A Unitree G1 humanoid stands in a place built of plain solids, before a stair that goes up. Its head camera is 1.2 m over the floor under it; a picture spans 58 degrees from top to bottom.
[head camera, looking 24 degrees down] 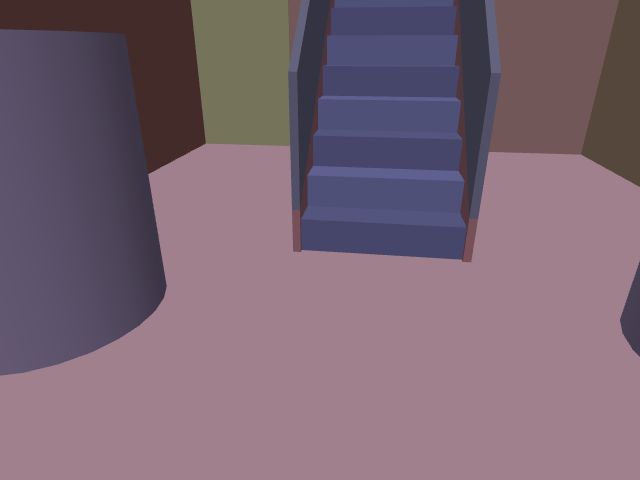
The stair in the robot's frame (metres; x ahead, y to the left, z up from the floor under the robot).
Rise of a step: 0.21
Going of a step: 0.25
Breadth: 1.01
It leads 8 degrees to the right of straight ahead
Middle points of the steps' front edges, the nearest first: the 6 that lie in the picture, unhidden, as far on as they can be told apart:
2.47 -0.38 0.21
2.71 -0.41 0.43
2.96 -0.45 0.64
3.21 -0.48 0.86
3.46 -0.52 1.07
3.71 -0.55 1.28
